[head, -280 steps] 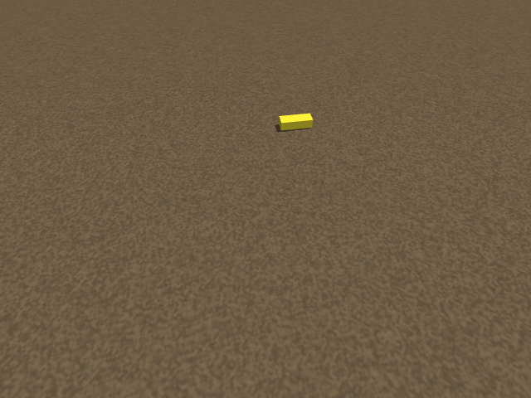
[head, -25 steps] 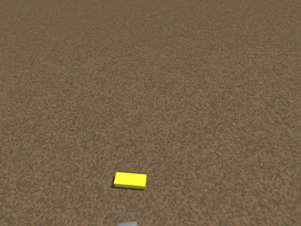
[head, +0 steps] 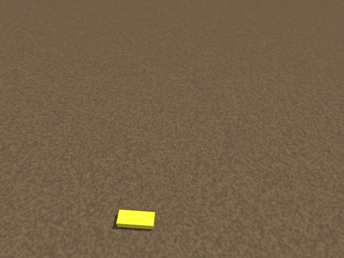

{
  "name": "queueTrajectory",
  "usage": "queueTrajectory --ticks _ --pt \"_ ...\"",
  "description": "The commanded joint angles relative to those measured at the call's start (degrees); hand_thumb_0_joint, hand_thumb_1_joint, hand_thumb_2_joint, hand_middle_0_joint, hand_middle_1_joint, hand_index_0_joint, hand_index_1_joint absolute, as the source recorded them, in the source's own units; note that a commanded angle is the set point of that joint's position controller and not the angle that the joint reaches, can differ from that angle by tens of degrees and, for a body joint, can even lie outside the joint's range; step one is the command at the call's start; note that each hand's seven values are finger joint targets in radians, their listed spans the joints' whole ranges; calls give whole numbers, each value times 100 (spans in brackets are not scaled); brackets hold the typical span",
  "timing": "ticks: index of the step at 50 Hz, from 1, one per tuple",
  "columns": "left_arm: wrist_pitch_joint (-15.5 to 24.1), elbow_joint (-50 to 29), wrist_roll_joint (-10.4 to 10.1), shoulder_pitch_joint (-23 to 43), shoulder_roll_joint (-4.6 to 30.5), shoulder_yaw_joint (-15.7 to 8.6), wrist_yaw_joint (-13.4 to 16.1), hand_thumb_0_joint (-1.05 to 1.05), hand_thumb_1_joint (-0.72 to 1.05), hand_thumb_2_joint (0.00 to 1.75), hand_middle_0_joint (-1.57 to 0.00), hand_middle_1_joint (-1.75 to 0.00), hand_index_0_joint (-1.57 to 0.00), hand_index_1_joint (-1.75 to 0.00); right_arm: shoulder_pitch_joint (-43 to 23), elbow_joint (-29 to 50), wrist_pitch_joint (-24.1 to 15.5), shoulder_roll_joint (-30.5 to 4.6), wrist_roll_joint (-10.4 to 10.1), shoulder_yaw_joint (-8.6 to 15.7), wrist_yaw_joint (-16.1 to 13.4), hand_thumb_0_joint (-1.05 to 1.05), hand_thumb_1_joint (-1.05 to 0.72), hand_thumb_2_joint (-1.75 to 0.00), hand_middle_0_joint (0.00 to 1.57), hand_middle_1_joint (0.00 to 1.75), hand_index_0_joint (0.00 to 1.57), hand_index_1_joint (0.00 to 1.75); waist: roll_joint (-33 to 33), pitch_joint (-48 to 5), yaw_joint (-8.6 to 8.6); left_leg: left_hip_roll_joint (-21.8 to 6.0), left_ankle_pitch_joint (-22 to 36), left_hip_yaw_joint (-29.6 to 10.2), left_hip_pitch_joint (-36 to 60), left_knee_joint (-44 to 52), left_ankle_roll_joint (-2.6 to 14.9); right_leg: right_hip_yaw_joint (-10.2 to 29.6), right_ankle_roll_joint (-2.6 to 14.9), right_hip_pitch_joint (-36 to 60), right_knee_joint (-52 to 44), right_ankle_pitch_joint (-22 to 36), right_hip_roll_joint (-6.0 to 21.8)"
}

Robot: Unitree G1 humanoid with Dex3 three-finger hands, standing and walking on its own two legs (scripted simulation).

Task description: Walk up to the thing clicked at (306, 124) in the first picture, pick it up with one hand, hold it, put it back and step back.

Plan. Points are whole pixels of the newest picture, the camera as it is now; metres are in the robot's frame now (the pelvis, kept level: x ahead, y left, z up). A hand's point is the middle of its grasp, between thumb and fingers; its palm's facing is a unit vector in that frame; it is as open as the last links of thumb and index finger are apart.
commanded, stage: walk up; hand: left
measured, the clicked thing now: (136, 219) +0.45 +0.19 -0.75
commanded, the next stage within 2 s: none
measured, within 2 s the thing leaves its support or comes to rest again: neither
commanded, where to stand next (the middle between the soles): +0.08 +0.00 m, yaw -1 degrees
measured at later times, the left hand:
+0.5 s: hand out of the picture +0.09 +0.23 -0.15, palm faces -0.02 -0.94 -0.34, open 7.4 cm
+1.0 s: hand out of the picture +0.10 +0.24 -0.15, palm faces -0.05 -0.94 -0.34, open 7.4 cm
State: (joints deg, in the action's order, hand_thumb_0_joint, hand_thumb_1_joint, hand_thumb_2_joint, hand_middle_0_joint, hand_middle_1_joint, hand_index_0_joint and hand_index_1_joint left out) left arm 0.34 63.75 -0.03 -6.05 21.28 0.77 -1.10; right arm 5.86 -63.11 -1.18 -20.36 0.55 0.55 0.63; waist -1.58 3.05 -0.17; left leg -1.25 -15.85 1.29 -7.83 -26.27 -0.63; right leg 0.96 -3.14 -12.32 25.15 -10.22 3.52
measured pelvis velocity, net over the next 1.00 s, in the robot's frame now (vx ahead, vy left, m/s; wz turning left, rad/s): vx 0.01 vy -0.01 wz -0.03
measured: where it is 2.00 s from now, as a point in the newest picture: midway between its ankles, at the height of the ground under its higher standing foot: outside the picture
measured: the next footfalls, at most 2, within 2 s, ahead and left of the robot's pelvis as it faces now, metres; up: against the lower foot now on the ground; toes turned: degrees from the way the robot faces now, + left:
left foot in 1.78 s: +0.16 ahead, +0.10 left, +0.00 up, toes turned -3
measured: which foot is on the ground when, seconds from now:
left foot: down 0.00-1.00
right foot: down 0.00-1.00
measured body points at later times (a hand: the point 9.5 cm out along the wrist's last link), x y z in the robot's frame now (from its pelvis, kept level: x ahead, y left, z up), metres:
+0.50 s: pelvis +0.01 -0.02 +0.01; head +0.02 -0.03 +0.46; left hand +0.09 +0.28 -0.12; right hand +0.10 -0.32 -0.13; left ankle -0.02 +0.13 -0.74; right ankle +0.04 -0.16 -0.74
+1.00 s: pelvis +0.01 -0.01 +0.01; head +0.01 -0.02 +0.46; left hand +0.10 +0.28 -0.12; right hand +0.07 -0.32 -0.13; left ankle -0.02 +0.13 -0.74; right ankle +0.04 -0.16 -0.74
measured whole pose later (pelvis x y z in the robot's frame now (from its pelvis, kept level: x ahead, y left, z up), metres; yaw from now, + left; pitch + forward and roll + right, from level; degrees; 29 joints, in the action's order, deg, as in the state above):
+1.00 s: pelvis +0.01 -0.01 +0.01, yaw -2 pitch -3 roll +0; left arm 0.0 65.4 0.8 -5.2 19.6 -0.4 -0.9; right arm 6.9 -65.3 -0.5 -20.2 0.8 0.9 0.7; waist 0.2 2.6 0.4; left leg -2.3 -13.7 2.8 -3.5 -19.8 -1.7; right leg 2.1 -2.2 -10.1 21.7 -9.2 2.3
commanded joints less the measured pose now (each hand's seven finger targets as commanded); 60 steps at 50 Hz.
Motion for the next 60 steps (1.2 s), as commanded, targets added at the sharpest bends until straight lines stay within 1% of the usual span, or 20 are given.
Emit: queueTrajectory --ticks 1,3,4,6,8,11,15,17,23,25,27,30,34,37,44,52,53,54,59,60 --pt "128 -203 -25 241 1137 -237 98 0 90 90 -20 -30 -20 -30 -360 288 -118 -1325 -26 279 -114 0 -90 -90 20 30 20 30 388 -416 -29 -583 806 -507 -215 858 263 243 385 489 -303 855 312" --pt "140 -144 -6 200 1153 -251 108 0 90 90 -20 -30 -20 -30 -413 273 -109 -1321 -32 287 -113 0 -90 -90 20 30 20 30 242 -538 -27 -578 1051 -396 12 748 271 240 391 503 -356 1099 355" --pt "149 -120 -1 259 1155 -253 110 0 90 90 -20 -30 -20 -30 -361 248 -107 -1287 -46 284 -113 0 -90 -90 20 30 20 30 137 -601 11 -542 1171 -382 72 699 249 300 405 539 -365 1238 390" --pt "163 -110 6 313 1159 -271 121 0 90 90 -20 -30 -20 -30 -353 221 -88 -1272 -50 283 -111 0 -90 -90 20 30 20 30 12 -574 43 -523 1168 -335 134 675 228 343 418 492 -447 1247 413" --pt "166 -101 8 347 1138 -269 127 0 90 90 -20 -30 -20 -30 -439 215 -68 -1257 -41 270 -100 0 -90 -90 20 30 20 30 -31 -486 23 -508 1058 -346 119 715 222 358 394 423 -538 1152 412" --pt "174 -91 33 411 1136 -296 134 0 90 90 -20 -30 -20 -30 -388 169 -52 -1244 -40 272 -95 0 -90 -90 20 30 20 30 -170 -600 60 -531 1161 -328 247 725 213 379 409 474 -577 1199 442" --pt "165 -70 21 367 1091 -304 135 0 90 90 -20 -30 -20 -30 -450 131 -49 -1253 -40 274 -95 0 -90 -90 20 30 20 30 -85 -598 23 -556 1217 -322 374 802 198 349 390 455 -623 1172 414" --pt "162 -75 34 421 1104 -321 140 0 90 90 -20 -30 -20 -30 -444 121 -35 -1248 -30 273 -93 0 -90 -90 20 30 20 30 -99 -535 46 -545 1135 -307 286 839 193 344 378 496 -671 1090 401" --pt "154 -83 43 425 1107 -359 146 0 90 90 -20 -30 -20 -30 -427 84 -26 -1195 -13 259 -86 0 -90 -90 20 30 20 30 -73 -484 15 -528 1002 -272 289 907 167 410 383 463 -744 867 380" --pt "150 -108 59 446 1082 -357 145 0 90 90 -20 -30 -20 -30 -388 63 -33 -1216 -3 264 -88 0 -90 -90 20 30 20 30 16 -534 30 -563 989 -276 264 952 174 380 391 565 -719 981 388" --pt "141 -115 56 420 1089 -372 146 0 90 90 -20 -30 -20 -30 -372 72 -40 -1203 -4 262 -91 0 -90 -90 20 30 20 30 23 -477 17 -552 984 -260 256 956 170 382 393 516 -719 854 350" --pt "132 -144 59 447 1066 -369 142 0 90 90 -20 -30 -20 -30 -334 67 -50 -1226 3 257 -97 0 -90 -90 20 30 20 30 133 -516 21 -573 944 -267 196 1001 181 377 408 600 -671 931 348" --pt "113 -154 51 434 1065 -376 134 0 90 90 -20 -30 -20 -30 -294 96 -64 -1203 4 239 -96 0 -90 -90 20 30 20 30 149 -418 -3 -570 919 -257 158 1020 172 403 399 522 -648 866 302" --pt "106 -178 59 406 1033 -361 129 0 90 90 -20 -30 -20 -30 -267 116 -70 -1226 2 243 -99 0 -90 -90 20 30 20 30 212 -453 0 -610 881 -259 166 1038 206 361 403 542 -618 889 290" --pt "94 -198 56 423 1013 -353 120 0 90 90 -20 -30 -20 -30 -186 134 -67 -1231 9 263 -106 0 -90 -90 20 30 20 30 120 -330 16 -576 680 -265 71 1091 206 423 399 486 -609 813 255" --pt "99 -213 52 372 1033 -353 123 0 90 90 -20 -30 -20 -30 -162 187 -58 -1215 5 269 -95 0 -90 -90 20 30 20 30 45 -299 8 -561 644 -245 149 1059 209 473 388 415 -629 706 239" --pt "98 -227 61 395 1033 -352 124 0 90 90 -20 -30 -20 -30 -146 192 -57 -1237 11 284 -95 0 -90 -90 20 30 20 30 47 -329 39 -569 641 -239 153 1057 215 461 406 424 -628 730 247" --pt "97 -237 51 362 1032 -350 124 0 90 90 -20 -30 -20 -30 -146 187 -60 -1233 10 271 -93 0 -90 -90 20 30 20 30 77 -340 11 -566 662 -224 186 1066 210 474 395 403 -616 792 249" --pt "96 -231 39 344 1013 -349 125 0 90 90 -20 -30 -20 -30 -143 202 -67 -1216 1 276 -96 0 -90 -90 20 30 20 30 94 -390 4 -580 869 -223 220 1074 198 438 384 474 -533 1007 237" --pt "95 -395 129 147 1207 -455 44 0 90 90 -20 -30 -20 -30 212 343 -106 -1527 28 428 -41 0 -90 -90 20 30 20 30 213 -719 104 -488 -984 -215 625 931 506 166 555 300 -179 -1170 -84"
